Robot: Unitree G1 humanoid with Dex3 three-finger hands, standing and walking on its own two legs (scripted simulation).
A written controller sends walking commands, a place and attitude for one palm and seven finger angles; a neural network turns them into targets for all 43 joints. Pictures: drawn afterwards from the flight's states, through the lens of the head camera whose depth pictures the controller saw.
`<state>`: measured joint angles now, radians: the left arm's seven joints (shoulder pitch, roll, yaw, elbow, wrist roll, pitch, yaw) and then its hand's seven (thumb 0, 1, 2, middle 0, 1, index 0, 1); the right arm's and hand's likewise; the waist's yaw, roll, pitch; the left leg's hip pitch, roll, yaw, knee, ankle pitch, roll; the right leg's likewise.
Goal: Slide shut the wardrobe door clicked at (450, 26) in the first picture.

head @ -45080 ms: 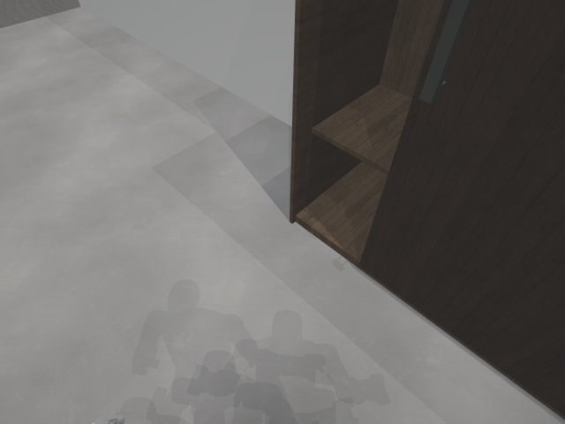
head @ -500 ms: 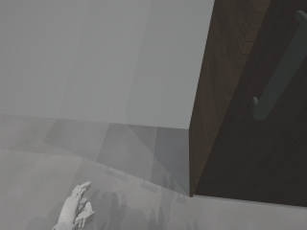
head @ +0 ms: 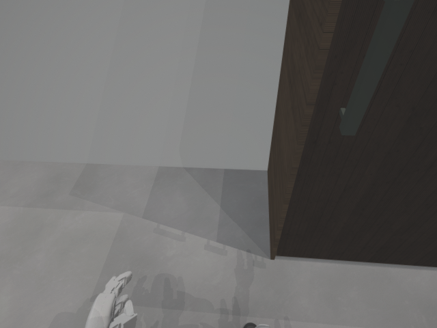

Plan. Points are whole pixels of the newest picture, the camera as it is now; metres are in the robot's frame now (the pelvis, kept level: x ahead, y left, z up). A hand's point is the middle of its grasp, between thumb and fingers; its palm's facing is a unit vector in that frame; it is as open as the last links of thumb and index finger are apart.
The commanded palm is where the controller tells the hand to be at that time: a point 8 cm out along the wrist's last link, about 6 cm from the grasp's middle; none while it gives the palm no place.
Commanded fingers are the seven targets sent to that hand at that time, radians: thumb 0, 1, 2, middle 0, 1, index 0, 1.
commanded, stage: step back with the hand held close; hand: right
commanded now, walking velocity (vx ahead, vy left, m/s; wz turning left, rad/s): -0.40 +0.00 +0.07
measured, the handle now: (364, 70) +0.52 -0.26 +0.22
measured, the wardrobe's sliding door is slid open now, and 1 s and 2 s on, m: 0.00 0.00 0.00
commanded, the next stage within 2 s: stop stepping back and stand still in 0.10 s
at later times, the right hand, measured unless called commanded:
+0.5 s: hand out of the picture +0.14 -0.25 +0.19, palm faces +0.27 +0.86 -0.44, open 7.4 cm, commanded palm +0.08 -0.30 +0.19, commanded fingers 0.00 -0.90 -0.90 0.20 0.30 0.20 0.30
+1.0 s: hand out of the picture +0.11 -0.29 +0.19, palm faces +0.39 +0.80 -0.45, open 7.4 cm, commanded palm +0.04 -0.34 +0.19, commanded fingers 0.00 -0.90 -0.90 0.20 0.30 0.20 0.30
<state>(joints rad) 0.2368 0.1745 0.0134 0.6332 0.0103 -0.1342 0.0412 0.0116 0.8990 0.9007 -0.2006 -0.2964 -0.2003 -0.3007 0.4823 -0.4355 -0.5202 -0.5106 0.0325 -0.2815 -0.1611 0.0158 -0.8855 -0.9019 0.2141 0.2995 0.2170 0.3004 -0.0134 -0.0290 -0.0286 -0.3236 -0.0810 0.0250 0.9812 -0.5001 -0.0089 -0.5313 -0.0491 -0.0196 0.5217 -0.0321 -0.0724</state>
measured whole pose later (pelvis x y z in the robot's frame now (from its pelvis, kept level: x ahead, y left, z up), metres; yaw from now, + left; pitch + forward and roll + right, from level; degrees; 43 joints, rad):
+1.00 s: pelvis -0.12 -0.05 +0.00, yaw +4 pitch +0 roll +0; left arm 0.24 0.14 -0.04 0.60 0.01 -0.13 0.06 0.01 0.90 0.90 -0.20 -0.30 -0.20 -0.30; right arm 0.48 -0.45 -0.45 -0.50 0.03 -0.18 -0.16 0.02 -0.89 -0.90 0.21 0.30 0.21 0.30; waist 0.03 0.04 -0.02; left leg -0.23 0.01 0.07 0.61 -0.37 0.00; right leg -0.31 -0.08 -0.05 0.62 -0.30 0.04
